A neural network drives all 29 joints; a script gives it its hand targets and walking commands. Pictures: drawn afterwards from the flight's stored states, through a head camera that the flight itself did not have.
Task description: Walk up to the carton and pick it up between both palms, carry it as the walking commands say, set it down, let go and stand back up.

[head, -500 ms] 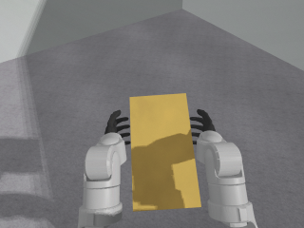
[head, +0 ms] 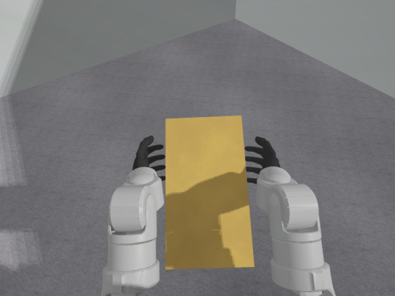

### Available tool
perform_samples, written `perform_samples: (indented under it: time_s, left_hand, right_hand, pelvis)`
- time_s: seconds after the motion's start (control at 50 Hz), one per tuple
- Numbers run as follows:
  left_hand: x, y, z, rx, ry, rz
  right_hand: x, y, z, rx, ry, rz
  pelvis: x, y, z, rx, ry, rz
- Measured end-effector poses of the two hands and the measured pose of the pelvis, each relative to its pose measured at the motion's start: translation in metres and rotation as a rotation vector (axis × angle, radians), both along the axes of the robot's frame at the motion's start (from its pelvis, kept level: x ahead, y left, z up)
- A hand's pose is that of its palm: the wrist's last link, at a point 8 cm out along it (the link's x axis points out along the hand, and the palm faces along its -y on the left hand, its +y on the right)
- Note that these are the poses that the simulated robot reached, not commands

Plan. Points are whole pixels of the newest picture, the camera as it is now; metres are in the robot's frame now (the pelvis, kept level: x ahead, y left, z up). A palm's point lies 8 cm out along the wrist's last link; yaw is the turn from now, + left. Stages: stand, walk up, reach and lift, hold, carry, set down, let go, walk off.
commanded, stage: carry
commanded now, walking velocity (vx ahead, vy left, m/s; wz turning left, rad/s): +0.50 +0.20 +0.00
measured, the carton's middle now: (206, 191) +0.34 +0.00 +0.01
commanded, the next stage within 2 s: none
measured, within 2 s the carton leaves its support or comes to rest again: neither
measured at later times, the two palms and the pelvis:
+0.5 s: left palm (112, 87) +0.64 +0.24 +0.09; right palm (194, 84) +0.63 +0.01 +0.09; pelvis +0.31 +0.13 +0.01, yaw -5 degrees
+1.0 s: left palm (139, 68) +0.74 +0.17 +0.09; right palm (211, 80) +0.65 -0.04 +0.09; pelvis +0.40 +0.17 -0.01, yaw -18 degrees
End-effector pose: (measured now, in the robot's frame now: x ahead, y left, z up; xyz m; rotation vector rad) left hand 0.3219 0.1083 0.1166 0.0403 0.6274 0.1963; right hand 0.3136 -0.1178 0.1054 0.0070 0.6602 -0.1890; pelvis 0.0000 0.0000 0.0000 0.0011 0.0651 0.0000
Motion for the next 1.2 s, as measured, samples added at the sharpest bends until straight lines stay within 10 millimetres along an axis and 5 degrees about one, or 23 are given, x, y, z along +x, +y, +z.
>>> perform_samples:
  time_s: [0.1, 0.2, 0.3, 0.38, 0.48, 0.6, 0.8, 0.9, 1.02, 1.2]
  left_hand:
    - [0.056, 0.025, -0.008, 0.011, 0.066, 0.032]
    - [0.118, 0.054, 0.002, -0.016, 0.086, 0.052]
    - [0.198, 0.078, 0.015, -0.008, 0.023, 0.01]
    - [0.267, 0.106, 0.002, -0.011, -0.009, -0.017]
    - [0.311, 0.127, -0.024, -0.062, 0.093, -0.024]
    - [0.354, 0.124, -0.017, -0.105, 0.041, -0.087]
    - [0.405, 0.093, -0.016, -0.041, -0.005, -0.169]
    - [0.412, 0.072, -0.034, -0.031, 0.094, -0.269]
    - [0.415, 0.065, -0.03, -0.061, 0.041, -0.353]
    - [0.386, 0.075, -0.013, -0.079, 0.046, -0.434]
  right_hand:
    - [0.067, 0.025, -0.011, -0.004, 0.065, 0.051]
    - [0.136, 0.052, 0.003, -0.018, 0.081, 0.08]
    - [0.211, 0.078, 0.015, -0.022, 0.014, 0.021]
    - [0.268, 0.106, 0.007, -0.022, -0.018, -0.018]
    - [0.308, 0.126, -0.01, -0.052, 0.103, -0.027]
    - [0.343, 0.122, -0.006, -0.046, 0.054, -0.089]
    - [0.375, 0.094, -0.02, -0.016, 0.009, -0.148]
    - [0.354, 0.079, -0.034, -0.004, 0.102, -0.238]
    - [0.335, 0.08, -0.017, -0.022, 0.043, -0.339]
    - [0.301, 0.092, -0.002, -0.052, 0.059, -0.406]
  pelvis:
    - [0.067, 0.011, 0.004, -0.012, -0.008, 0.043]
    - [0.134, 0.031, 0.021, 0.023, -0.013, 0.031]
    - [0.208, 0.07, 0.018, 0.038, -0.015, 0.027]
    - [0.271, 0.109, -0.003, 0.021, -0.026, -0.024]
    - [0.307, 0.13, 0.01, -0.013, 0.007, -0.083]
    - [0.343, 0.144, 0.011, -0.016, 0.014, -0.118]
    - [0.399, 0.139, -0.018, 0.001, -0.023, -0.194]
    - [0.399, 0.151, -0.008, 0.001, -0.015, -0.251]
    - [0.394, 0.178, -0.009, 0.003, 0.003, -0.33]
    - [0.374, 0.203, 0.003, -0.056, -0.001, -0.466]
